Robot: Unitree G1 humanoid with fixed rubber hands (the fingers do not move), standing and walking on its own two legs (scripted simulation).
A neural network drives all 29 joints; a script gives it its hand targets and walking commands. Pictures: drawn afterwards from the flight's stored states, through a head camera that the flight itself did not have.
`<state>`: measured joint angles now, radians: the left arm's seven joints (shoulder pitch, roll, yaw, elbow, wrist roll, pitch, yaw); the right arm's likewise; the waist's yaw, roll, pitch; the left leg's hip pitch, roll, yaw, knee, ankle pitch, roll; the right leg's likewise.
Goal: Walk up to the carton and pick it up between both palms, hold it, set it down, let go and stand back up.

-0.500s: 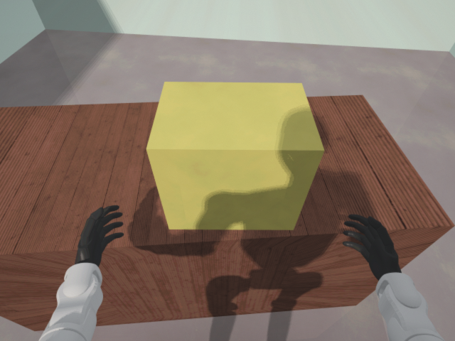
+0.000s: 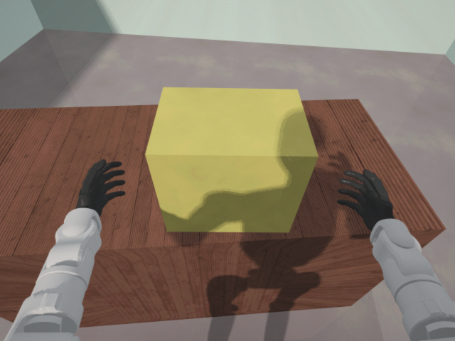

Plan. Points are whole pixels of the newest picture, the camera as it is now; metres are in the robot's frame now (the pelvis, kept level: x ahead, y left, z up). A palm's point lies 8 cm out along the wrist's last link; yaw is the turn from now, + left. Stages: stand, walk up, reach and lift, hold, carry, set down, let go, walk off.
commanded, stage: reach and lift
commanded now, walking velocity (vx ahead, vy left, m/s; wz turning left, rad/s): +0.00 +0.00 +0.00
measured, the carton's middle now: (229, 163) +0.49 +0.03 +0.01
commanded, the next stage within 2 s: none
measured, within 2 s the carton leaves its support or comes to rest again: neither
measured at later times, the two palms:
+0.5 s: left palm (84, 159) +0.38 +0.28 +0.12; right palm (380, 163) +0.40 -0.24 +0.11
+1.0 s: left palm (80, 115) +0.43 +0.28 +0.18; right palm (381, 115) +0.46 -0.24 +0.18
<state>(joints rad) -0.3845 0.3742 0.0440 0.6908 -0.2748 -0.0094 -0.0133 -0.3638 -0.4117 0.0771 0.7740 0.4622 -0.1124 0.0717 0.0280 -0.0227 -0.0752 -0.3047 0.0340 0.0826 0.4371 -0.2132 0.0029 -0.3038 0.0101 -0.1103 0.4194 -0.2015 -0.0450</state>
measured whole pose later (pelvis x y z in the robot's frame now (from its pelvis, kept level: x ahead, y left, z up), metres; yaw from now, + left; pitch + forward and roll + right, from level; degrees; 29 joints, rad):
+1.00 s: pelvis +0.01 +0.01 +0.00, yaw +0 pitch +11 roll -1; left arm -0.86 0.49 0.06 0.65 -0.30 0.49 0.01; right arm -0.91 -0.57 0.07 0.89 0.51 0.28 0.06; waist 0.05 0.00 -0.12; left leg -0.39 0.04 0.08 0.40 -0.20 0.01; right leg -0.35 0.03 -0.11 0.31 -0.15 -0.04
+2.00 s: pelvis +0.00 -0.01 -0.02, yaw +0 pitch +26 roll -1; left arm -1.09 0.43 -0.14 1.41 -0.37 -0.20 -0.03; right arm -1.09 -0.48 0.24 1.39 0.56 -0.17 0.06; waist 0.06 -0.03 -0.26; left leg -0.81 0.05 0.06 0.58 -0.22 0.00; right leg -0.79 0.02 -0.13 0.53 -0.19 -0.06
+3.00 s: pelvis +0.00 +0.00 -0.02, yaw -1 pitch +27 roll -1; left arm -1.08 0.27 -0.03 1.40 -0.25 -0.24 0.06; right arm -1.11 -0.36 0.12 1.43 0.41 -0.21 0.02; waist 0.08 -0.03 -0.29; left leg -0.83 0.06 0.07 0.59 -0.23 0.00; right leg -0.81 0.02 -0.11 0.53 -0.19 -0.05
